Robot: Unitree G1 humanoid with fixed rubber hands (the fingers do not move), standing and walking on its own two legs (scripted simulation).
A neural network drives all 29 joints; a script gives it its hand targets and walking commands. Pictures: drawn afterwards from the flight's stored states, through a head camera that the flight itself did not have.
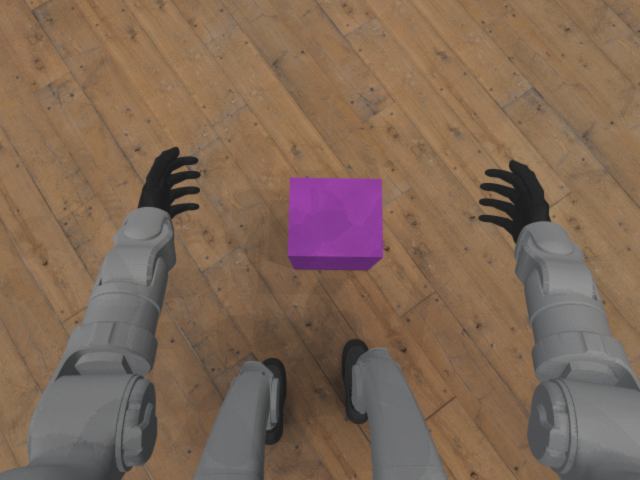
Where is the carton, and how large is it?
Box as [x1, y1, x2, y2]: [288, 178, 382, 269]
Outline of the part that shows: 290,178 288,257 294,268 368,269 382,257 381,179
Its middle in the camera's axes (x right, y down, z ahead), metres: +0.03 -0.03 +0.96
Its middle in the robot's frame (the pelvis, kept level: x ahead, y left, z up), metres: +0.50 -0.06 -0.57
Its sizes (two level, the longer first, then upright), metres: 0.203 0.175 0.246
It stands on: the floor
